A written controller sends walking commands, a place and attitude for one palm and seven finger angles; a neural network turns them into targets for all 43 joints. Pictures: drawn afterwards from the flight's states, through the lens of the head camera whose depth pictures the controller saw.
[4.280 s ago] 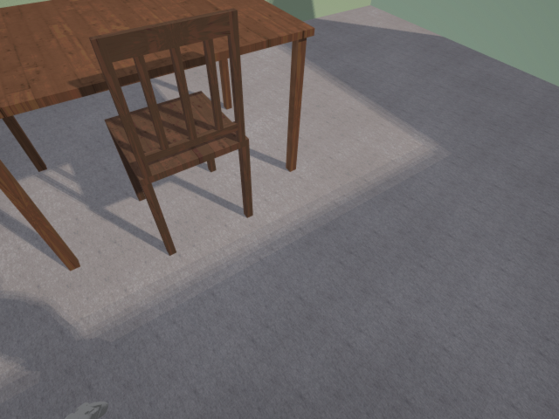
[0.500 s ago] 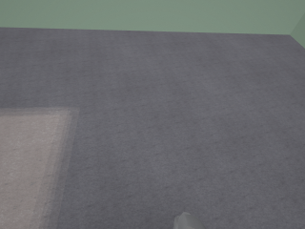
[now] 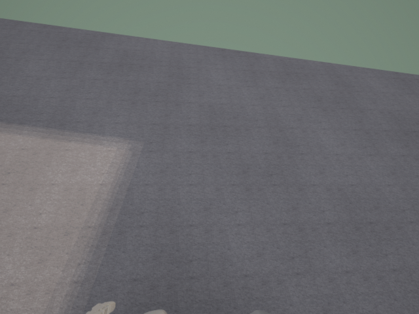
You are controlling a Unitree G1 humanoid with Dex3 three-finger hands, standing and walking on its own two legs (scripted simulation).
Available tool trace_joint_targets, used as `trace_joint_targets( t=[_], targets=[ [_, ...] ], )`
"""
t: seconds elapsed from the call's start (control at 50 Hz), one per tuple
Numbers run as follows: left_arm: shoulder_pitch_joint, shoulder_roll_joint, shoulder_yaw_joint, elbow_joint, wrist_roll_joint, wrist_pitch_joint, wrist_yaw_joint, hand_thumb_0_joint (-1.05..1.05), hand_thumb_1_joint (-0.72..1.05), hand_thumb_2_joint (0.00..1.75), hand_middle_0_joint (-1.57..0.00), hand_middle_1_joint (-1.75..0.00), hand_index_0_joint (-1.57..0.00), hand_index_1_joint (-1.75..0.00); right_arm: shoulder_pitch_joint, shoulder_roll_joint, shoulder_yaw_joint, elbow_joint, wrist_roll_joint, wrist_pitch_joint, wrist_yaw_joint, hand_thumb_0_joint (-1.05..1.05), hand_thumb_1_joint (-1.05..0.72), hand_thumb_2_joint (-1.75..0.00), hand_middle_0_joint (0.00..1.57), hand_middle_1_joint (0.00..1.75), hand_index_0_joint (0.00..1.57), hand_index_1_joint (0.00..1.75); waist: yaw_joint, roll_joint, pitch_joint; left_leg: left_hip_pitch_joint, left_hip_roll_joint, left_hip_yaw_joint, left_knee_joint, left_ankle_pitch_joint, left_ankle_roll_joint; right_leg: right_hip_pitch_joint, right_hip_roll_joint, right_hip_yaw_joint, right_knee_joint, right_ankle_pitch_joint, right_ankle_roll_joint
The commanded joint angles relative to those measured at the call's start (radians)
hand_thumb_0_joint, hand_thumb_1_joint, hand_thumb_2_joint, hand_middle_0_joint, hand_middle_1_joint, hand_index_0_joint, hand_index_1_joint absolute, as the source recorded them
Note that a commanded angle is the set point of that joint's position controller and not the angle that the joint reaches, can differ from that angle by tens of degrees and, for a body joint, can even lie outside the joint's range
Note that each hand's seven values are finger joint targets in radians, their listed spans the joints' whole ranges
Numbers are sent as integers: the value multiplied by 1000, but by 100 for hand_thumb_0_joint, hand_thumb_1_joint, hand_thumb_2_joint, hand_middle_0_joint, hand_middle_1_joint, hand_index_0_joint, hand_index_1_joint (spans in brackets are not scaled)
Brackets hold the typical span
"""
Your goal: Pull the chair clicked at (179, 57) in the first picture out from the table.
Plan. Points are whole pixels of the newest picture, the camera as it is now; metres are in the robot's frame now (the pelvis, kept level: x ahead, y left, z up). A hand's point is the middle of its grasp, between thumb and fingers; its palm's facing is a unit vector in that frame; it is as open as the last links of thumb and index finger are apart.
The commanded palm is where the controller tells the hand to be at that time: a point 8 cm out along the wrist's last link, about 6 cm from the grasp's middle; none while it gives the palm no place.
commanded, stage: turn to face it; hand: left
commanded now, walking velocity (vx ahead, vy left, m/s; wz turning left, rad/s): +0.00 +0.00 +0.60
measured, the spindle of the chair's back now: out of the picture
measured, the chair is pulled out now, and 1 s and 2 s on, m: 0.00 0.00 0.00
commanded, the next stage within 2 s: none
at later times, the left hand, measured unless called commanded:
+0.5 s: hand out of the picture +0.03 +0.19 -0.13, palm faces +0.31 -0.91 -0.29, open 7.4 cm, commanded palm none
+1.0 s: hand out of the picture -0.14 +0.15 -0.16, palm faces +0.61 -0.74 -0.27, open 7.4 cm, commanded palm none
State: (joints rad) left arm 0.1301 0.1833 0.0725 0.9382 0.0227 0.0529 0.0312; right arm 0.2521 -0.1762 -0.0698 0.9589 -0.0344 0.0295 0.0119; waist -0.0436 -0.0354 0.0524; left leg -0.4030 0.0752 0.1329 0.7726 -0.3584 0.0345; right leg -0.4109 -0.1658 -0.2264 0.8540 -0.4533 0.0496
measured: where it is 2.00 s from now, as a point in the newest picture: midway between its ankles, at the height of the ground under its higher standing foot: outside the picture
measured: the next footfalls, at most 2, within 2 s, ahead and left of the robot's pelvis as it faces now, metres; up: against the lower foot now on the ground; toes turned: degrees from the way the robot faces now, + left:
right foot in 0.50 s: +0.06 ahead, -0.15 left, +0.00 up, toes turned +16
left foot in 0.94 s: -0.08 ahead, +0.06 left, +0.00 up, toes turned +41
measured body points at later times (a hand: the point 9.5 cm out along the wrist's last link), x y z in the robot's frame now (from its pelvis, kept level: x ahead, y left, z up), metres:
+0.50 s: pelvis -0.01 -0.05 +0.02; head +0.02 -0.05 +0.47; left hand +0.02 +0.23 -0.11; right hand +0.13 -0.28 -0.13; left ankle +0.04 +0.08 -0.71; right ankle +0.01 -0.16 -0.71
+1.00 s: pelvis -0.04 -0.05 +0.01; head -0.01 +0.00 +0.46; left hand -0.17 +0.19 -0.14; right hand +0.22 -0.18 -0.11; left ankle -0.11 +0.04 -0.71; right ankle +0.01 -0.17 -0.68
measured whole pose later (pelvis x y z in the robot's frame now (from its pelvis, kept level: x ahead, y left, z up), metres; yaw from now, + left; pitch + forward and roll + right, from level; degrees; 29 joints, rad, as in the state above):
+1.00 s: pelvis -0.04 -0.05 +0.01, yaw +36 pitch +0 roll +1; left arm 0.25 0.27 0.07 0.93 0.02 0.06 0.02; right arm 0.09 -0.24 -0.06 0.89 -0.02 0.03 0.03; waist 0.03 -0.07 0.11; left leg -0.28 0.01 0.08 0.61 -0.33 0.02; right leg -0.36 -0.17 -0.17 0.91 -0.52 0.07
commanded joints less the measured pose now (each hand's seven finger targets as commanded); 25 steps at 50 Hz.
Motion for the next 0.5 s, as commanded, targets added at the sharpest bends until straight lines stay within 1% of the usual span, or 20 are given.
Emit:
trace_joint_targets(
  t=[0.0,0.02,0.04,0.06,0.08,0.1,0.12,0.16,0.2,0.24,0.26,0.32,0.34,0.36,0.38,0.4,0.42,0.44,0.46,0.48],
  targets=[
    [-54,74,34,-119,2,-16,-18,0,90,90,-20,-30,-20,-30,43,-209,-46,-70,5,-26,-28,0,-90,-90,20,30,20,30,5,248,-51,105,274,-518,-539,0,101,-277,41,221,420,30,17],
    [-9,89,39,-92,5,-18,-23,0,90,90,-20,-30,-20,-30,-8,-185,-35,-90,5,-33,-30,0,-90,-90,20,30,20,30,27,190,-57,123,221,-428,-516,55,82,-249,36,224,401,95,24],
    [23,93,39,-77,4,-18,-24,0,90,90,-20,-30,-20,-30,-20,-181,-32,-96,8,-39,-32,0,-90,-90,20,30,20,30,35,158,-78,157,187,-376,-499,137,78,-227,42,221,377,127,30],
    [36,98,38,-68,1,-17,-23,0,90,90,-20,-30,-20,-30,-17,-186,-32,-94,11,-42,-32,0,-90,-90,20,30,20,30,34,159,-93,181,176,-353,-493,199,85,-207,46,221,349,132,35],
    [40,104,37,-66,-2,-17,-20,0,90,90,-20,-30,-20,-30,0,-187,-34,-90,13,-43,-32,0,-90,-90,20,30,20,30,27,142,-113,226,173,-357,-484,267,98,-198,52,225,318,125,38],
    [35,107,36,-64,-4,-17,-20,0,90,90,-20,-30,-20,-30,7,-192,-34,-87,15,-41,-33,0,-90,-90,20,30,20,30,24,138,-109,246,174,-355,-484,304,105,-194,55,225,291,121,41],
    [34,109,35,-66,-5,-17,-18,0,90,90,-20,-30,-20,-30,17,-197,-37,-86,14,-40,-32,0,-90,-90,20,30,20,30,17,131,-119,278,173,-365,-477,343,114,-188,61,228,261,108,44],
    [25,114,33,-75,-8,-18,-15,0,90,90,-20,-30,-20,-30,33,-211,-40,-84,14,-35,-30,0,-90,-90,20,30,20,30,6,125,-128,318,174,-395,-470,370,129,-179,72,230,208,81,47],
    [14,121,32,-81,-9,-18,-12,0,90,90,-20,-30,-20,-30,38,-220,-44,-83,14,-28,-27,0,-90,-90,20,30,20,30,-2,143,-118,328,173,-421,-468,368,135,-169,79,231,165,61,47],
    [14,126,30,-88,-11,-17,-11,0,90,90,-20,-30,-20,-30,23,-233,-48,-88,13,-22,-24,0,-90,-90,20,30,20,30,-3,164,-118,321,170,-445,-468,340,143,-146,86,234,119,39,47],
    [10,126,29,-92,-12,-17,-9,0,90,90,-20,-30,-20,-30,20,-238,-50,-88,12,-18,-23,0,-90,-90,20,30,20,30,-8,158,-113,304,166,-464,-467,318,144,-129,92,234,95,29,44],
    [19,127,26,-101,-13,-19,-7,0,90,90,-20,-30,-20,-30,-1,-247,-56,-96,11,-10,-18,0,-90,-90,20,30,20,30,-6,177,-115,267,150,-503,-467,262,143,-72,111,237,17,14,33],
    [31,126,24,-103,-16,-19,-6,0,90,90,-20,-30,-20,-30,-14,-253,-58,-101,10,-6,-17,0,-90,-90,20,30,20,30,1,179,-113,237,150,-523,-464,254,144,-38,118,236,-18,12,28],
    [42,124,23,-104,-17,-20,-5,0,90,90,-20,-30,-20,-30,-27,-257,-59,-105,9,-3,-15,0,-90,-90,20,30,20,30,5,189,-106,202,138,-532,-463,244,139,4,128,234,-58,8,22],
    [68,123,22,-104,-20,-22,-3,0,90,90,-20,-30,-20,-30,-40,-258,-61,-112,8,0,-13,0,-90,-90,20,30,20,30,15,185,-120,184,126,-548,-457,245,134,51,141,231,-117,13,14],
    [98,128,23,-101,-20,-25,-2,0,90,90,-20,-30,-20,-30,-63,-261,-63,-119,8,3,-10,0,-90,-90,20,30,20,30,31,189,-117,154,108,-540,-445,238,120,101,150,222,-183,42,10],
    [142,134,26,-93,-21,-27,-1,0,90,90,-20,-30,-20,-30,-88,-251,-65,-131,11,6,-7,0,-90,-90,20,30,20,30,51,194,-122,92,85,-528,-435,186,97,186,153,210,-274,94,4],
    [190,148,31,-87,-19,-32,1,0,90,90,-20,-30,-20,-30,-110,-237,-63,-141,16,10,-5,0,-90,-90,20,30,20,30,75,163,-117,3,38,-498,-400,117,55,298,140,205,-421,163,-8],
    [218,214,44,-91,-5,-41,7,0,90,90,-20,-30,-20,-30,-103,-180,-58,-154,25,15,1,0,-90,-90,20,30,20,30,91,-27,-106,-159,-62,-395,-203,-18,-12,400,-33,377,-600,55,-66],
    [172,298,52,-123,9,-44,10,0,90,90,-20,-30,-20,-30,-97,-131,-49,-183,22,12,3,0,-90,-90,20,30,20,30,86,-299,-57,-292,-181,-188,89,-170,-85,341,-305,657,-701,-38,-181]
  ],
)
